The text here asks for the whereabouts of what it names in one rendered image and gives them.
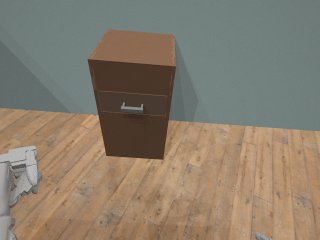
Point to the cabinet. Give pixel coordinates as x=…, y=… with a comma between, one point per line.
x=134, y=62

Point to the drawer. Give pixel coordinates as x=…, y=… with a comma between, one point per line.
x=111, y=101

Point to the robot left hand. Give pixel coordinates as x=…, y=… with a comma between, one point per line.
x=23, y=165

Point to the left robot forearm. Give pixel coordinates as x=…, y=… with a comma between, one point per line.
x=7, y=223

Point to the handle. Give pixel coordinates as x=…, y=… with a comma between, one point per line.
x=129, y=109

